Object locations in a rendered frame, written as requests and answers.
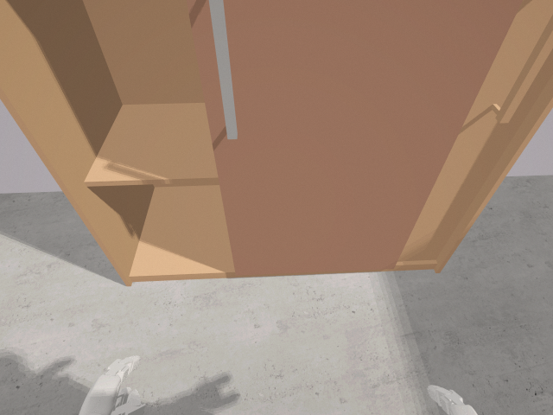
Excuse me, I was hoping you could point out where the robot right hand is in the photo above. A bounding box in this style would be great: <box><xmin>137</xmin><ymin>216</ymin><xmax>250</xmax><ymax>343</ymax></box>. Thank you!
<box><xmin>428</xmin><ymin>385</ymin><xmax>478</xmax><ymax>415</ymax></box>

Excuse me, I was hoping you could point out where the robot left hand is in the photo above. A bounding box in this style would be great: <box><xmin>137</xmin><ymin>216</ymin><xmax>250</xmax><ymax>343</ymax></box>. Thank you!
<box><xmin>79</xmin><ymin>355</ymin><xmax>145</xmax><ymax>415</ymax></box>

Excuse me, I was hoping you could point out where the handle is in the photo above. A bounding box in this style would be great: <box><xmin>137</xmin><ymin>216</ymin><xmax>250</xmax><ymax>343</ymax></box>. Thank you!
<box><xmin>496</xmin><ymin>15</ymin><xmax>553</xmax><ymax>123</ymax></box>
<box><xmin>209</xmin><ymin>0</ymin><xmax>238</xmax><ymax>139</ymax></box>

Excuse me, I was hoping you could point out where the wardrobe door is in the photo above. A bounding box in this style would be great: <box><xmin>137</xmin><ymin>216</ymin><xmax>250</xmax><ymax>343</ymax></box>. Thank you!
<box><xmin>398</xmin><ymin>0</ymin><xmax>553</xmax><ymax>261</ymax></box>
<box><xmin>187</xmin><ymin>0</ymin><xmax>523</xmax><ymax>276</ymax></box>

